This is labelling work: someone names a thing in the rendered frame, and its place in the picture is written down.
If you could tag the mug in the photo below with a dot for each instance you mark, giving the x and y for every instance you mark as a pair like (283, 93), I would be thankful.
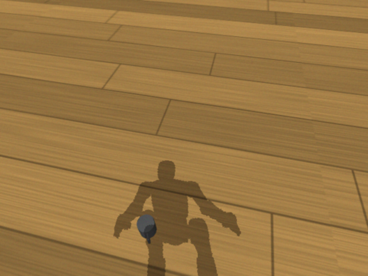
(146, 226)

